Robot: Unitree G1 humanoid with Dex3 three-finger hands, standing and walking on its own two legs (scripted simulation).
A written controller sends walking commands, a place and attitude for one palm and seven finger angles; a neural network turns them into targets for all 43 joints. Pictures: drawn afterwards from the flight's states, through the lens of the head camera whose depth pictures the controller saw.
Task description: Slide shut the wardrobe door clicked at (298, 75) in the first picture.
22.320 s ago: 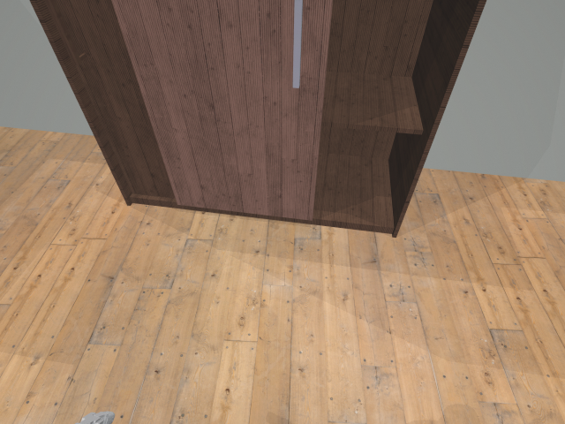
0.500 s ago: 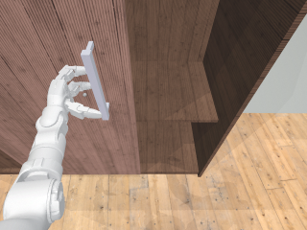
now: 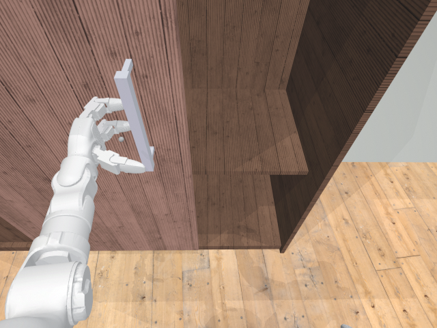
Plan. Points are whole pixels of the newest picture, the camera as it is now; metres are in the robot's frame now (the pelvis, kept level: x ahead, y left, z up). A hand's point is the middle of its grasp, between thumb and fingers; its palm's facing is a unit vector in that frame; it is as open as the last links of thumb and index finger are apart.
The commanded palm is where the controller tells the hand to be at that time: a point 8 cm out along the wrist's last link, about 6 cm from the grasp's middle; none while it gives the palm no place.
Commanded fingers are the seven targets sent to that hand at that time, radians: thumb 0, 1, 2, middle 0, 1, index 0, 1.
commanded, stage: slide the fingers in behind the handle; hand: left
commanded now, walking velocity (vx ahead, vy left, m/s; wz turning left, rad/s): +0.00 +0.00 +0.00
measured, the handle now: (140, 122) +0.49 +0.15 +0.10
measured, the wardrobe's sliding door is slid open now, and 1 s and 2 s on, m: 0.38 0.38 0.38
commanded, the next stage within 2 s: grip the handle and tug to test in 1.44 s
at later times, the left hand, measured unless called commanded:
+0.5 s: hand (136, 137) +0.44 +0.15 +0.11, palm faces +0.00 -1.00 -0.02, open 13.9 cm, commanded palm +0.40 +0.20 +0.11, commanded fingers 0.00 -0.50 0.30 -0.30 -1.20 -0.30 -1.20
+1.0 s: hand (146, 142) +0.42 +0.13 +0.11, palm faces +0.01 -1.00 -0.02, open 13.9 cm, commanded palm +0.40 +0.18 +0.11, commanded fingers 0.00 -0.50 0.30 -0.30 -1.20 -0.30 -1.20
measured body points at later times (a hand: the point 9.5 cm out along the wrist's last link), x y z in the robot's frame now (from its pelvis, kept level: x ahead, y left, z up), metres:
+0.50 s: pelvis +0.00 +0.00 +0.00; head +0.04 +0.00 +0.45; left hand +0.43 +0.20 +0.11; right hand +0.09 -0.26 -0.11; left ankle +0.01 +0.12 -0.72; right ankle +0.02 -0.11 -0.72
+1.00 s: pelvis +0.00 -0.01 +0.00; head +0.03 -0.01 +0.45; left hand +0.42 +0.18 +0.11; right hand +0.10 -0.26 -0.11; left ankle +0.01 +0.12 -0.72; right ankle +0.02 -0.11 -0.72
